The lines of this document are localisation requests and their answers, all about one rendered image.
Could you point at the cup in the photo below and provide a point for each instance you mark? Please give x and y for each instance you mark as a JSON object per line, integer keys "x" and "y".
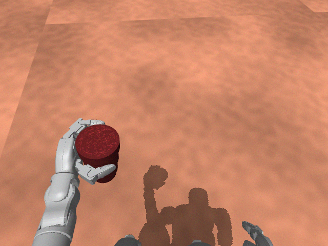
{"x": 98, "y": 145}

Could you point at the right robot hand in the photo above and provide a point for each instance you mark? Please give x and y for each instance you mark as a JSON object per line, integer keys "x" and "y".
{"x": 256, "y": 233}

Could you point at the left robot arm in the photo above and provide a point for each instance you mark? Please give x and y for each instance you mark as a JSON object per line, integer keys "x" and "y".
{"x": 57, "y": 224}

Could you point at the left robot hand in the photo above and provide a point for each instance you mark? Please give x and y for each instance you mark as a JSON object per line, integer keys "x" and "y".
{"x": 68, "y": 160}

